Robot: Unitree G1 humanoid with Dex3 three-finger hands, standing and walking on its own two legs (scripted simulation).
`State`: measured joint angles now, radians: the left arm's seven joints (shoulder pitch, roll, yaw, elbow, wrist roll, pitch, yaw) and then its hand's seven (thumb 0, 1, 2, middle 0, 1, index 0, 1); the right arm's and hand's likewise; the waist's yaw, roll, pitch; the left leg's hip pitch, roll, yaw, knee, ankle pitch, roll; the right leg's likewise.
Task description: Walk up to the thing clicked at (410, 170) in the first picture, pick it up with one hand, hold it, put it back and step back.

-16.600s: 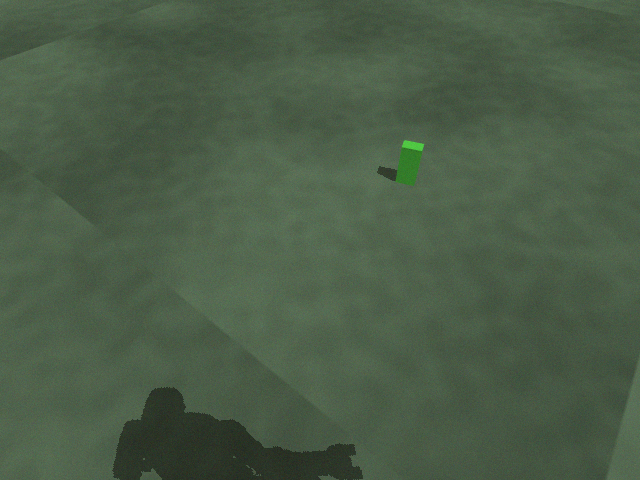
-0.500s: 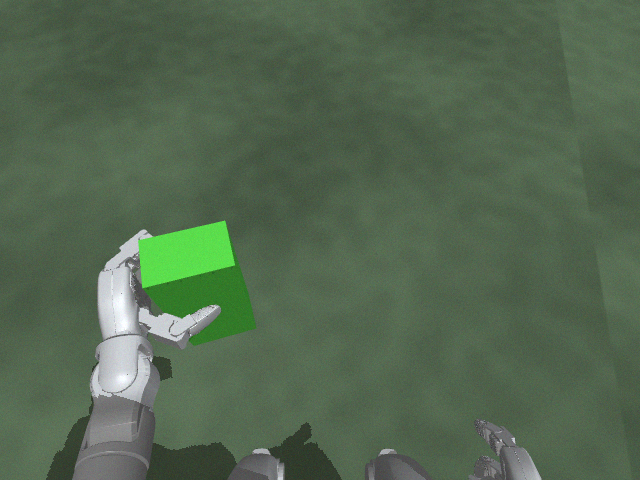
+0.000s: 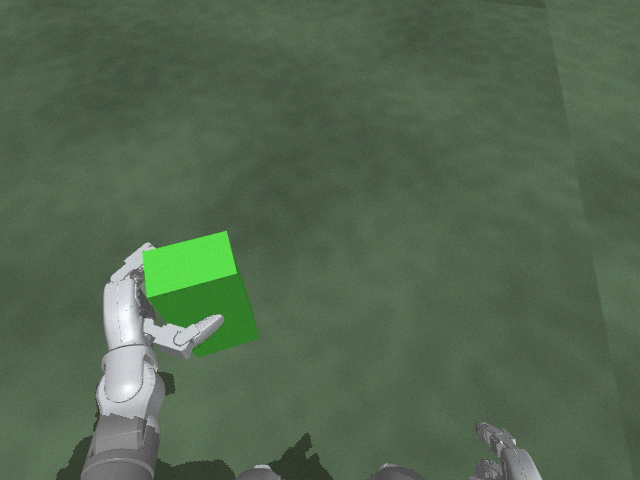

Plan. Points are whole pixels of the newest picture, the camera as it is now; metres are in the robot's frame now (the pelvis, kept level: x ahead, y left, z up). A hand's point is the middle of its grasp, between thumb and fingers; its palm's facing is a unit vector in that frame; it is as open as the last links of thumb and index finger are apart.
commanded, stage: hold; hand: left
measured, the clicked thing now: (210, 302) +0.33 +0.15 +0.02
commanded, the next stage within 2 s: crouch in 0.18 s
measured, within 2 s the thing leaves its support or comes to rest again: neither
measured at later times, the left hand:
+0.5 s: hand (182, 310) +0.32 +0.18 +0.03, palm faces +0.27 -0.96 -0.01, open 9.9 cm
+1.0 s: hand (205, 351) +0.35 +0.21 -0.21, palm faces +0.32 -0.95 -0.03, open 9.9 cm
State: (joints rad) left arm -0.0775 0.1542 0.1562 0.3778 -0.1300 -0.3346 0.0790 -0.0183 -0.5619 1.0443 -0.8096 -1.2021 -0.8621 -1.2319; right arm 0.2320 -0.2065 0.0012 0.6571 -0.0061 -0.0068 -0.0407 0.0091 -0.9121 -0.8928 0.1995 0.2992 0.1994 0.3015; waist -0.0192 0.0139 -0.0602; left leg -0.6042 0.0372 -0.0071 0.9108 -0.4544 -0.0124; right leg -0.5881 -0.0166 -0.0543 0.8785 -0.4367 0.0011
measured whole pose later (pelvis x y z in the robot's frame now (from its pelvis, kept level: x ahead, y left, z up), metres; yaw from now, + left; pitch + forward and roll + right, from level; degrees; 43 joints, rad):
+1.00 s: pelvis -0.05 +0.00 -0.18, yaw -2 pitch +31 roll -3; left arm -0.45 0.24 0.36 0.92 -0.11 -0.77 0.05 -0.02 -0.57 1.05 -0.83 -1.18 -0.88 -1.21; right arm 0.12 -0.24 -0.01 0.71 -0.08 -0.02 0.07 0.01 -0.90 -0.89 0.20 0.30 0.20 0.30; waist -0.07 0.01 -0.19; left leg -1.60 0.04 -0.04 1.73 -0.68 -0.01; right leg -1.58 -0.03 -0.05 1.69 -0.65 0.00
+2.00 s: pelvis -0.10 +0.01 -0.40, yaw -8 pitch +28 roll -9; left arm -0.77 0.62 0.63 1.25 -0.03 -0.80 -0.01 -0.02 -0.57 1.05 -0.83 -1.18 -0.88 -1.21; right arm 0.06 -0.30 0.18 0.71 -0.19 0.05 0.10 0.00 -0.89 -0.89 0.20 0.30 0.20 0.30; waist -0.21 -0.07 0.04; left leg -2.26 0.03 -0.16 2.46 -0.70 0.00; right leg -2.18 -0.02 -0.13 2.34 -0.64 0.01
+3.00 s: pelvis -0.10 +0.02 -0.43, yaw -13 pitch +19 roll -15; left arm -0.74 0.84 0.69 1.40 -0.05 -0.93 -0.01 -0.02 -0.57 1.05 -0.83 -1.17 -0.88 -1.20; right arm -0.07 -0.37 0.39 0.62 -0.29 0.06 0.13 0.00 -0.90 -0.89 0.20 0.30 0.20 0.30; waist -0.26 -0.19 0.25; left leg -2.26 0.02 -0.28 2.61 -0.72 0.01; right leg -2.14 0.01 -0.22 2.39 -0.62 0.04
